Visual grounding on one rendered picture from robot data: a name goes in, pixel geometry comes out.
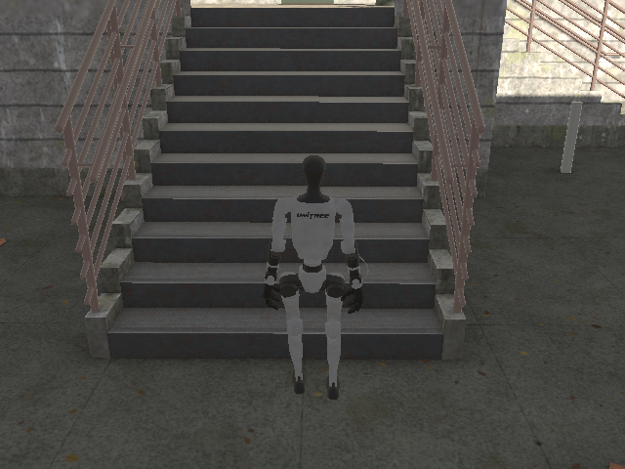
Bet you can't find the robot left shin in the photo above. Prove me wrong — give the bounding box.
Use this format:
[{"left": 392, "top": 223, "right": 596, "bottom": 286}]
[{"left": 286, "top": 320, "right": 303, "bottom": 381}]

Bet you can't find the robot left foot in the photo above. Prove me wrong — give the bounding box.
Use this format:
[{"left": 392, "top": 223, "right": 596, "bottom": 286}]
[{"left": 292, "top": 370, "right": 306, "bottom": 394}]

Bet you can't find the robot right hand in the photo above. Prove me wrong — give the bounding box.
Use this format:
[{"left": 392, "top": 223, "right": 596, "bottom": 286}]
[{"left": 341, "top": 287, "right": 364, "bottom": 314}]

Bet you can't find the left robot upper arm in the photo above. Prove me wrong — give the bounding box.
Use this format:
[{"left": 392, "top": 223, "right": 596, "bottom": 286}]
[{"left": 271, "top": 197, "right": 293, "bottom": 252}]

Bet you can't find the robot right forearm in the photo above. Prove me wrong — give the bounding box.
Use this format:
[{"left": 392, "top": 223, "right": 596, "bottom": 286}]
[{"left": 345, "top": 240, "right": 362, "bottom": 289}]

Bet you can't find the right robot upper arm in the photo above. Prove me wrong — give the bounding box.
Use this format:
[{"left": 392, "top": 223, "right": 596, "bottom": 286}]
[{"left": 334, "top": 198, "right": 355, "bottom": 254}]

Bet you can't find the robot left forearm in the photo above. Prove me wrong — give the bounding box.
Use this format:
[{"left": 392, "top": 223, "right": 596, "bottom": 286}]
[{"left": 265, "top": 238, "right": 281, "bottom": 285}]

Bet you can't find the robot left hand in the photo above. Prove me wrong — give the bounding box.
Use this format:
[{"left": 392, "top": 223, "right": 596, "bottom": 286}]
[{"left": 263, "top": 283, "right": 286, "bottom": 310}]

